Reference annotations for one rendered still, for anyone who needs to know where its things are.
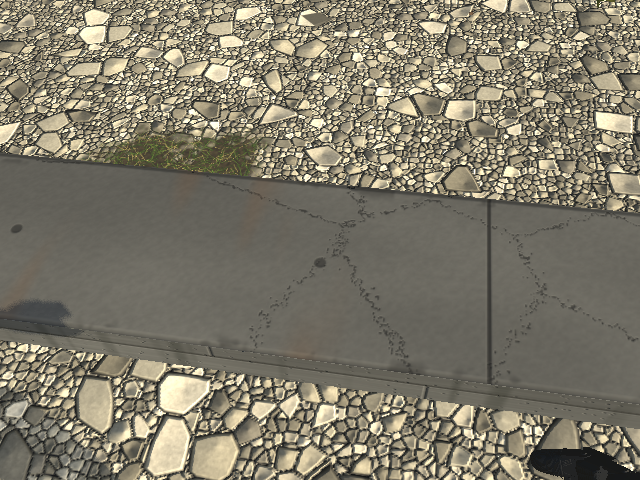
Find right robot hand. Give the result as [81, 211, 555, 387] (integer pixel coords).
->
[530, 447, 640, 480]

